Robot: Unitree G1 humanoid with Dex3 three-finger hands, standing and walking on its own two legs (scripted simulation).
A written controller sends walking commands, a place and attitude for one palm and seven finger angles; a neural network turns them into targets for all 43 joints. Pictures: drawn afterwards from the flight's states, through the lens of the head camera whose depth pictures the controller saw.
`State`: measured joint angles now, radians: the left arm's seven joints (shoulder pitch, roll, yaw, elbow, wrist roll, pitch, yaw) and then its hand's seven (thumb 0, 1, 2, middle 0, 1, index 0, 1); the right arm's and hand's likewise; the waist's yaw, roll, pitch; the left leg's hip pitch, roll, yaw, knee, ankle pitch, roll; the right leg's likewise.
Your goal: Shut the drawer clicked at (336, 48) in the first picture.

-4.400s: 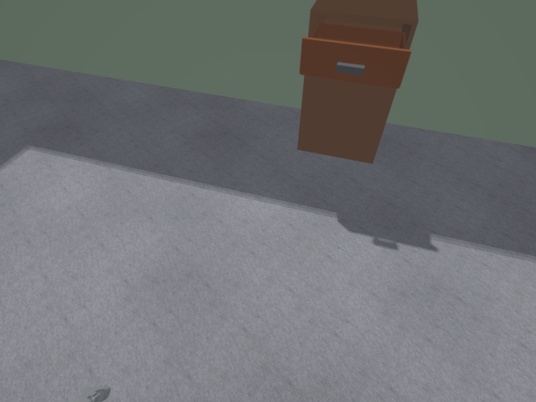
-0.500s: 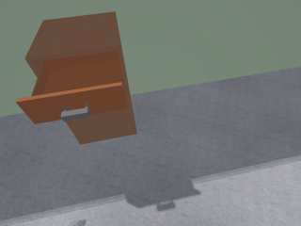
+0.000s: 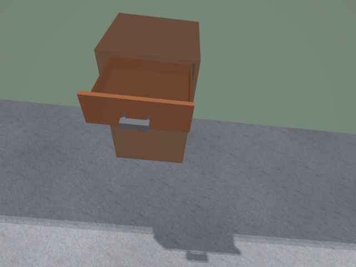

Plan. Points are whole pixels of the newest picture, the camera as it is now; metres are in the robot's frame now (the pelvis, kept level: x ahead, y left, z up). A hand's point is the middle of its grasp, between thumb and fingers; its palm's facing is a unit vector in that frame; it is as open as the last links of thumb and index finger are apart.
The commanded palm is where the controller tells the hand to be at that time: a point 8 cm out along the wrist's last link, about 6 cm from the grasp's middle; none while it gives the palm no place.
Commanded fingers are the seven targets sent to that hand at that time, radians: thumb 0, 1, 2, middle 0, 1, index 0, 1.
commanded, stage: take the last steps up to it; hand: left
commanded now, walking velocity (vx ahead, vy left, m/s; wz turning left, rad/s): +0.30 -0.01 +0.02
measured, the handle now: (135, 120) +0.60 +0.20 -0.08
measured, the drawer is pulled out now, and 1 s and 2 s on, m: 0.28 0.28 0.28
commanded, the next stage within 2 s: come to a stop and stand still in 0.78 s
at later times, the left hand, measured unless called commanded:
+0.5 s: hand (133, 243) +0.21 +0.13 -0.17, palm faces +0.06 -0.98 -0.20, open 7.3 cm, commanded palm none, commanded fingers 0.00 0.90 0.90 -0.20 -0.30 -0.20 -0.30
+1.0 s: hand (123, 232) +0.24 +0.17 -0.18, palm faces +0.08 -0.99 -0.15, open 7.4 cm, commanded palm none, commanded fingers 0.00 0.90 0.90 -0.20 -0.30 -0.20 -0.30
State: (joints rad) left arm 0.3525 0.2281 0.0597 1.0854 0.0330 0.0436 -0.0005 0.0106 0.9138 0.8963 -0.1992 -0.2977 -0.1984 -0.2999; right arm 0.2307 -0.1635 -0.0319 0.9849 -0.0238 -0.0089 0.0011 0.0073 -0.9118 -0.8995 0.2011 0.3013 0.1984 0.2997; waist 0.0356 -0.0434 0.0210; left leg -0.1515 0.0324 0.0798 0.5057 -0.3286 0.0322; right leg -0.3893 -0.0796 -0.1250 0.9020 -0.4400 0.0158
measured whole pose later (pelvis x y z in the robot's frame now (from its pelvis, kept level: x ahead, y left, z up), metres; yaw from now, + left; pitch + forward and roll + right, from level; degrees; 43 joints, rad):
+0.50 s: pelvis +0.13 -0.05 -0.01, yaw +1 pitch -3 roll +0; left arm 0.19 0.15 0.06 1.02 0.01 -0.06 0.01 0.00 0.93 0.90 -0.20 -0.30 -0.20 -0.30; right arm 0.38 -0.15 -0.05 1.14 -0.01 0.00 0.00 0.01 -0.91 -0.90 0.20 0.30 0.20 0.30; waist -0.02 0.03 0.06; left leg -0.36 0.08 0.04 1.16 -0.40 0.03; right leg -0.27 -0.03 -0.17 0.56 -0.25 -0.05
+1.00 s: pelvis +0.27 +0.00 +0.00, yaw +0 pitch -1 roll +0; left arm 0.30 0.16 0.04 1.13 0.02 0.00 0.02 0.01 0.92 0.90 -0.20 -0.30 -0.20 -0.30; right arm 0.20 -0.15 -0.03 1.04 -0.01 -0.05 -0.04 -0.01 -0.96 -0.90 0.20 0.30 0.20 0.30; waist 0.02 -0.05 0.07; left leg -0.21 0.03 0.17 0.43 -0.21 0.05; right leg -0.39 -0.07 -0.06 0.97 -0.39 0.02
